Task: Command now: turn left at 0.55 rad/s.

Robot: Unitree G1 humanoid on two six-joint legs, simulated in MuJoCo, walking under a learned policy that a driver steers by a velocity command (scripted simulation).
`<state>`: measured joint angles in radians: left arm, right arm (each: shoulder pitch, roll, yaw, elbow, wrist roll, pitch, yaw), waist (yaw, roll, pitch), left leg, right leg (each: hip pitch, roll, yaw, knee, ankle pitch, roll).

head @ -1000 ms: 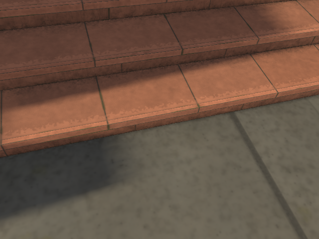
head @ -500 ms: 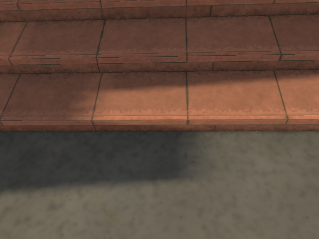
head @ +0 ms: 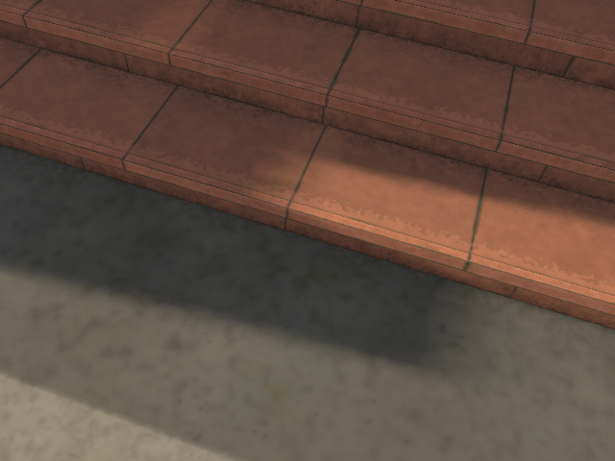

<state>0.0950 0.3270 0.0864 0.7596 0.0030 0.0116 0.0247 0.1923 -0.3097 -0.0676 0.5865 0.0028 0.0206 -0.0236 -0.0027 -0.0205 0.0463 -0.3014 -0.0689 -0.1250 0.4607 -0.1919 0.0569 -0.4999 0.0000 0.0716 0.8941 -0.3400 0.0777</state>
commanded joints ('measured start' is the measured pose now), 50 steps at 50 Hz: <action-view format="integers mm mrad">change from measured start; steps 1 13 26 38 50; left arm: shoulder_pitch -23 175 315 240 77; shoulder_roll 78 131 165 59 66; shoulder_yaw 15 18 13 -22 -18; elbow -75 -44 -4 -56 -109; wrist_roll -3 -3 -35 -8 15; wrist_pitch -20 -90 -72 -81 -84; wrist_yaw -7 -22 -26 -34 -52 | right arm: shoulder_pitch -23 -48 -193 29 41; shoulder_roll -182 -148 -46 -87 -127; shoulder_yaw -54 -33 3 -9 -14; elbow -74 -68 -77 39 152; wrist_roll -2 18 30 -11 15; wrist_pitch -5 -52 -109 -116 -73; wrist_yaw -3 3 66 46 19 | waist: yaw -10 28 94 33 30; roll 171 -135 -135 114 86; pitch -123 70 34 -74 -107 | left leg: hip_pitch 127 -539 -189 171 207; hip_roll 243 36 82 290 245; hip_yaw -288 -57 156 -66 42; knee -101 606 97 -227 -43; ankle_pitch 130 -269 42 546 495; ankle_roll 179 -45 -54 180 85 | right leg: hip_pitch -4 430 401 -101 171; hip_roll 8 -338 -255 -116 -17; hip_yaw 11 494 114 -33 -66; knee -93 -722 -714 216 -417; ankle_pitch -16 -387 173 43 394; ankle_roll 0 -325 -260 -54 -117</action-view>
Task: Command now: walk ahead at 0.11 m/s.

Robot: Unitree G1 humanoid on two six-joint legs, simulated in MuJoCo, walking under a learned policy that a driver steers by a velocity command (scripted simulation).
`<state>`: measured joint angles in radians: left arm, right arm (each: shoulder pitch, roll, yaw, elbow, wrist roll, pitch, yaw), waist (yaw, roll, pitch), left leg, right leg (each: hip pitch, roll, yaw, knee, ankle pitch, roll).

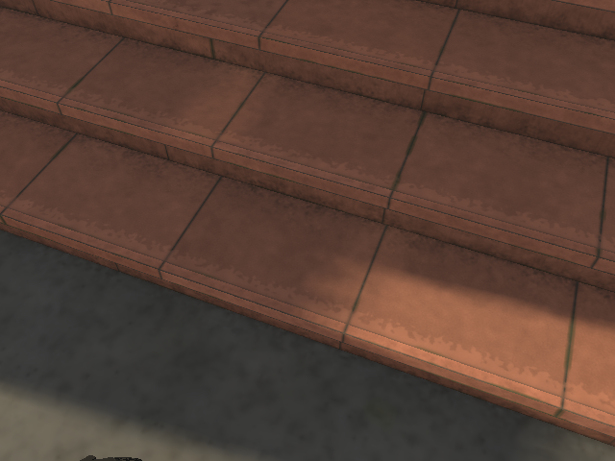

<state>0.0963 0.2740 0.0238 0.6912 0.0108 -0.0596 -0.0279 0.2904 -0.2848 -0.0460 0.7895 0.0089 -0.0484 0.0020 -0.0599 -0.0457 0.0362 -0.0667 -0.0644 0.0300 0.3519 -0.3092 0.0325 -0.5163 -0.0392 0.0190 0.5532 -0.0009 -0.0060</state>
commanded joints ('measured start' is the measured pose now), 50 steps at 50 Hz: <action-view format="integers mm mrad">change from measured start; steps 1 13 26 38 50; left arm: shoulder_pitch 107 -31 -93 171 248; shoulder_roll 158 106 49 140 203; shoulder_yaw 56 32 27 46 71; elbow -32 -6 -20 68 135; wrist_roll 14 -2 -31 -7 -36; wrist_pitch -16 42 -48 -32 -19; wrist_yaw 10 33 -12 17 45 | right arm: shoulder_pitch -21 68 62 -69 -318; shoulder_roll -131 -55 -172 -79 -84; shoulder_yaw -29 -9 -46 -25 -8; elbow -41 39 46 -39 -157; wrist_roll -2 -22 14 1 2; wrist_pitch -5 80 -5 -54 -55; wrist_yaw -8 -31 -22 9 33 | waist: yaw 90 7 -5 78 76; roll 73 -82 207 -36 -32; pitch -127 -161 15 20 15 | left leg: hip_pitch -48 -45 -4 -677 -456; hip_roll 182 75 286 206 108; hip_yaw -93 -18 -266 -78 -48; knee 154 198 -135 712 160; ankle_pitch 581 94 17 73 312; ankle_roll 71 -80 138 -12 16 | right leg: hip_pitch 297 156 45 508 554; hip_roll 1 -119 42 -196 -211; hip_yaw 5 135 -86 229 55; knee -115 -265 23 -412 -341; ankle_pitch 269 -386 -326 -60 247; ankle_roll -59 -150 -39 -215 -145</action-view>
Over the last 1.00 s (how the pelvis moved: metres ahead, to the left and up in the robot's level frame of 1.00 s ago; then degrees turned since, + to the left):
0.32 0.06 -0.01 6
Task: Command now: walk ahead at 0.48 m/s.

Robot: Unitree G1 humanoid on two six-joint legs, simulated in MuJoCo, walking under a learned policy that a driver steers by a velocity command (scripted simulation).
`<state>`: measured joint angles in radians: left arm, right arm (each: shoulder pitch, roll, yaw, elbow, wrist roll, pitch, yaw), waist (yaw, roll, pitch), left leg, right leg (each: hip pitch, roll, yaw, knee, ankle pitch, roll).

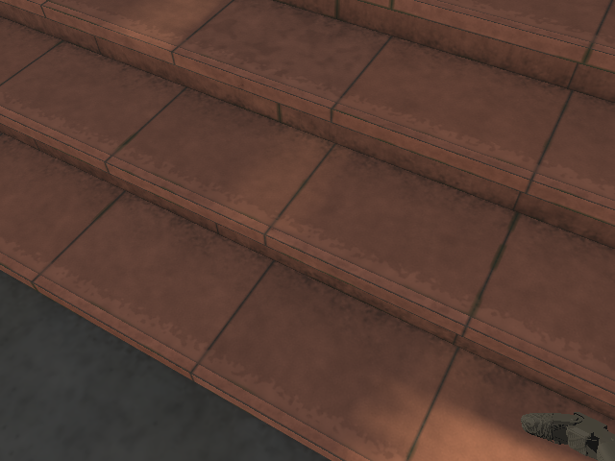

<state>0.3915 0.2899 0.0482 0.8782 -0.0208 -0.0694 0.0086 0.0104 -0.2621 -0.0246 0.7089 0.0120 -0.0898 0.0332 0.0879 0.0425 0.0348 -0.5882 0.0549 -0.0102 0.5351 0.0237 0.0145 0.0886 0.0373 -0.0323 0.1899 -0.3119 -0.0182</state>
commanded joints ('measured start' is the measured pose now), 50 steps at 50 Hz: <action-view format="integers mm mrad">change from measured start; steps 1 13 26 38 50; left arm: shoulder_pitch -58 -48 -456 26 146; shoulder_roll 196 78 -90 46 -3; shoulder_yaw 50 15 -81 -5 -42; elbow -53 -79 -368 -172 -21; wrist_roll -2 -5 8 30 16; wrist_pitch -5 27 22 5 46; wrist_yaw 10 18 -10 -28 -12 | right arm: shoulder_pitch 11 148 408 87 -110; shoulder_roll -129 -110 -77 5 147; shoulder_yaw -40 -48 6 9 122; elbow -65 71 219 -27 -272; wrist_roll -4 -34 -46 -16 -34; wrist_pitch -13 -40 49 -36 -20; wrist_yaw -1 -13 -95 11 -7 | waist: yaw -102 -58 -110 -22 -53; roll -131 33 -17 10 -135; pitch -27 -50 85 -60 -13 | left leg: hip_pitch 136 359 502 -297 -783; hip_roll -33 178 201 -67 12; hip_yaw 10 -105 88 -105 89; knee -26 -407 -366 1177 1301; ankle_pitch -55 -44 -139 -321 -205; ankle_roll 55 209 127 47 -19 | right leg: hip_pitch -28 -682 -1455 -298 -360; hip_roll -282 -167 -151 -237 -101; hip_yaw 98 146 23 755 436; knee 98 1060 1593 195 156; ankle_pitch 697 77 -21 -182 75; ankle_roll -121 24 64 -264 -174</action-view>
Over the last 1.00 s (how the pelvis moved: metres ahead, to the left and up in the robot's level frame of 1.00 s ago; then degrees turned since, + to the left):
0.31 -0.01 0.00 0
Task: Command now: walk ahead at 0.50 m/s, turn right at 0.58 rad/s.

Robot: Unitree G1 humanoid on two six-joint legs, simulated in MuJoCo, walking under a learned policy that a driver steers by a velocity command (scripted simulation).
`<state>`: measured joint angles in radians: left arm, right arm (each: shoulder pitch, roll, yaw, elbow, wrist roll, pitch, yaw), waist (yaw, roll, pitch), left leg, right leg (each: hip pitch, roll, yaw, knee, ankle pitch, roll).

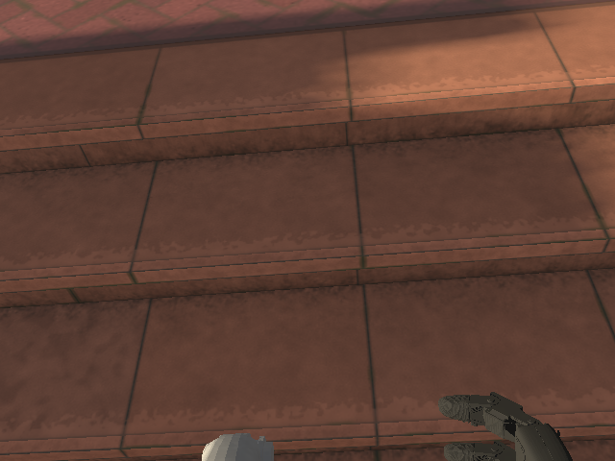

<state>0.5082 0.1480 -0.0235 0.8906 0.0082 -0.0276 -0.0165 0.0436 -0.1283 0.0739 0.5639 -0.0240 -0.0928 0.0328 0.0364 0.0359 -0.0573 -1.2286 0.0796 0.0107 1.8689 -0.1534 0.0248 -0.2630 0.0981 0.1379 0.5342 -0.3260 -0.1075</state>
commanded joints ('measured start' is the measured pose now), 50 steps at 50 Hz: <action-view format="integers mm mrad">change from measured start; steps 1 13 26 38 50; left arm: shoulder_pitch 79 -299 -496 -139 -421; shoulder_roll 131 93 3 281 101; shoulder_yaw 30 44 -20 93 66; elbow -24 -276 -359 -301 -125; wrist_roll -17 -6 -33 7 39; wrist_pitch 12 -47 5 -53 -30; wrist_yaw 22 -44 17 -9 63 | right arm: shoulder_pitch -226 296 472 581 263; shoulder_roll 5 -97 -142 -177 -74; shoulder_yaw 26 -89 -96 -101 -111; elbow -159 99 328 340 147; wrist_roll -2 6 -11 19 20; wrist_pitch -28 32 -1 -14 125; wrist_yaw -8 -94 -56 -33 -71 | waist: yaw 41 -101 -87 162 -115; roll -120 44 19 -8 -151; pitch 80 -23 111 -398 46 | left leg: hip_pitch -146 1066 1112 743 486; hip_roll -25 321 262 71 -15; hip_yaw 89 -735 -44 59 -15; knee -138 -1564 -1607 -1021 -406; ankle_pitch -15 -522 -163 1004 -30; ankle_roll -42 243 166 -48 -11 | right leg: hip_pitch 25 -636 -1103 560 -107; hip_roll -171 -28 -161 -373 -443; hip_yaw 304 58 -16 189 -299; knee -211 1323 1349 351 -246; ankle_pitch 106 65 238 653 344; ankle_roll -92 31 110 -187 -50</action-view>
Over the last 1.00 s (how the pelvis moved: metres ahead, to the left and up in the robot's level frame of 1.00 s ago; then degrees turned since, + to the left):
0.52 -0.10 0.13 -27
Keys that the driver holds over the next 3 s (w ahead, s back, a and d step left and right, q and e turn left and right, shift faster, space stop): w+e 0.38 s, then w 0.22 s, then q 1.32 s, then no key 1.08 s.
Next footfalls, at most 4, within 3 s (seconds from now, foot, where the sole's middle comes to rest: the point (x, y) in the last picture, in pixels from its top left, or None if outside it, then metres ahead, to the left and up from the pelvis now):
0.18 left None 0.32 0.12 -0.65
0.74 right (533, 379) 0.57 -0.31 -0.52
1.26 left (381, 340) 0.66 -0.04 -0.52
1.92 right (526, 325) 0.68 -0.32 -0.52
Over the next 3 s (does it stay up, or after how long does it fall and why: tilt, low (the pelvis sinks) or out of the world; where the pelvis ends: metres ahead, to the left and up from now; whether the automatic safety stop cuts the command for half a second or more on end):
stays up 0.61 -0.19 0.26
